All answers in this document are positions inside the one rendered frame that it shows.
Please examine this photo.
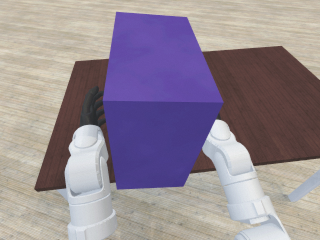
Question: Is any robot left hand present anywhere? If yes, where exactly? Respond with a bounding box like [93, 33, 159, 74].
[79, 86, 106, 127]

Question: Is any robot right forearm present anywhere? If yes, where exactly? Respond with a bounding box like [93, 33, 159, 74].
[202, 119, 291, 240]

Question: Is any right robot upper arm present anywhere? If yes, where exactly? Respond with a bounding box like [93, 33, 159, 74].
[234, 223, 289, 240]

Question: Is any robot left forearm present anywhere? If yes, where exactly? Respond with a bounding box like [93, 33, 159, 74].
[64, 125, 118, 240]

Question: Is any carton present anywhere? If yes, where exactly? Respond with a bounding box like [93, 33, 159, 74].
[102, 12, 224, 190]

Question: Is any table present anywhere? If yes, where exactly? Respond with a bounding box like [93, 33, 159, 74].
[34, 46, 320, 202]

